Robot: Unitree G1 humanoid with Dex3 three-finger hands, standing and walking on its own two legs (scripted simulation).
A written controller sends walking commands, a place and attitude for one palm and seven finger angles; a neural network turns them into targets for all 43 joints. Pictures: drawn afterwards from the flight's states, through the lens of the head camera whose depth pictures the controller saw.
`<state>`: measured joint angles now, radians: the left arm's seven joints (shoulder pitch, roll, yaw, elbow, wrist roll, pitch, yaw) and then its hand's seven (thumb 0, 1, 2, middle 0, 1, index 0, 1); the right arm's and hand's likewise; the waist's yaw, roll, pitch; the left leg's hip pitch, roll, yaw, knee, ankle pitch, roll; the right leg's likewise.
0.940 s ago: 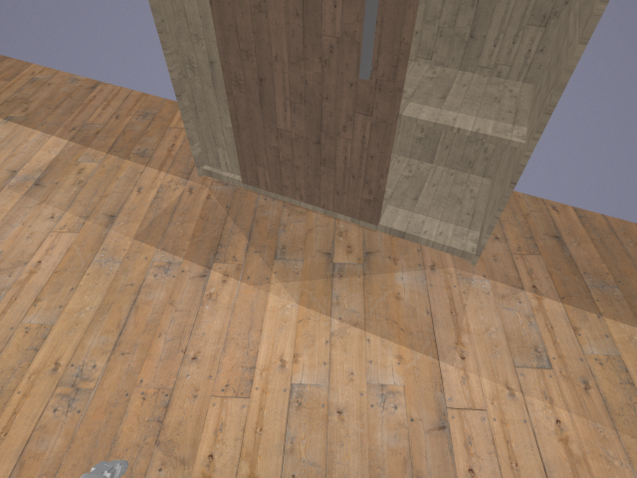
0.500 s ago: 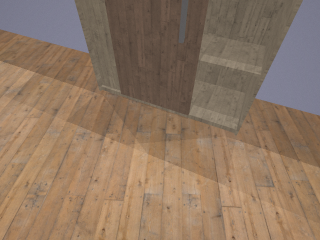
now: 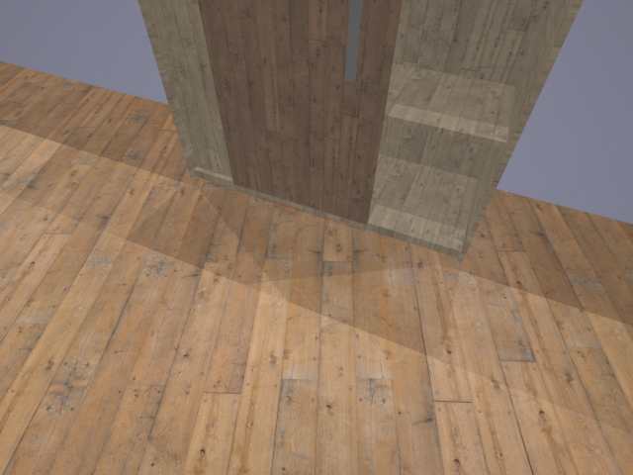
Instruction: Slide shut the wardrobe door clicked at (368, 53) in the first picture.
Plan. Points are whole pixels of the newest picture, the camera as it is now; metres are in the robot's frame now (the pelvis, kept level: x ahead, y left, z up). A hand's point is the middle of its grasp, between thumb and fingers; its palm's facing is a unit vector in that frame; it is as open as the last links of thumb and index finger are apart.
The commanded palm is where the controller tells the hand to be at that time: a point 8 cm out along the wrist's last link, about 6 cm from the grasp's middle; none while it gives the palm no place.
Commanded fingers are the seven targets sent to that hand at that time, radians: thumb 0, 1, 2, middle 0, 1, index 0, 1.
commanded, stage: look at it before walking up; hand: left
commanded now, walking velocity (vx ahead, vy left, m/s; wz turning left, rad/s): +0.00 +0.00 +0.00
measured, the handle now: (356, 25) +1.24 -0.04 +0.08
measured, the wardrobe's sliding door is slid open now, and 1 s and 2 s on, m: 0.41 0.41 0.41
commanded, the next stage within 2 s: walk to a spot facing it in 0.50 s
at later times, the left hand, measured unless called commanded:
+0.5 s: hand out of the picture +0.08 +0.25 -0.16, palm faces -0.03 -0.94 -0.33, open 7.4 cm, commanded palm none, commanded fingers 0.00 0.90 0.90 -0.20 -0.30 -0.20 -0.30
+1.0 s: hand out of the picture +0.03 +0.22 -0.19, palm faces +0.07 -0.99 -0.15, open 7.4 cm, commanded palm none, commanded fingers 0.00 0.90 0.90 -0.20 -0.30 -0.20 -0.30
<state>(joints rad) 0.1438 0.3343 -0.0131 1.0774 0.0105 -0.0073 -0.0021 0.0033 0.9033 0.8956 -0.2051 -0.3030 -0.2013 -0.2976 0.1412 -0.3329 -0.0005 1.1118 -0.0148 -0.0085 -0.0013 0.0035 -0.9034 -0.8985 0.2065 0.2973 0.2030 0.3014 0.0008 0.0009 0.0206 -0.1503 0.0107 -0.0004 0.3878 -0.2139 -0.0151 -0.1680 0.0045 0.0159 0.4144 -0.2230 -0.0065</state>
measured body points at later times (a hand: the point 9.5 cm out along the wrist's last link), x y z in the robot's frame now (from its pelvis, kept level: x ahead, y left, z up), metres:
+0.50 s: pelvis +0.01 +0.00 +0.00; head +0.01 +0.00 +0.45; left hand +0.08 +0.30 -0.13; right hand +0.08 -0.29 -0.13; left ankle +0.00 +0.13 -0.74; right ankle +0.00 -0.11 -0.74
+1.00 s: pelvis +0.08 +0.04 -0.01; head +0.08 +0.06 +0.44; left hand +0.03 +0.27 -0.18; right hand +0.06 -0.19 -0.15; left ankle +0.03 +0.12 -0.74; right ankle +0.03 -0.09 -0.68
